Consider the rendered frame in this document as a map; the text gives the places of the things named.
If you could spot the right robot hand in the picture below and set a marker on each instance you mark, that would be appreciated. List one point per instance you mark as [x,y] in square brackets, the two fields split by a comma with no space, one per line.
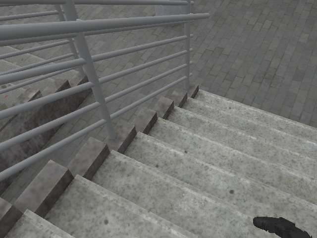
[280,226]

